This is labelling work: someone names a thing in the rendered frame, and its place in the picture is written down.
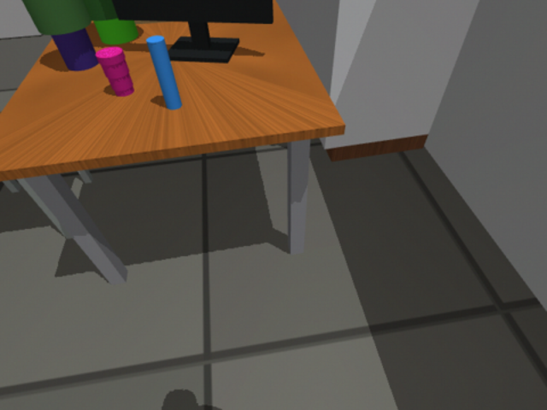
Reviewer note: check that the potted plant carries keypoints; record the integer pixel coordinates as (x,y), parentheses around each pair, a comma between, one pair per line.
(110,29)
(65,21)

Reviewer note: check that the table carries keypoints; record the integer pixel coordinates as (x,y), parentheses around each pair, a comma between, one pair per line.
(61,121)

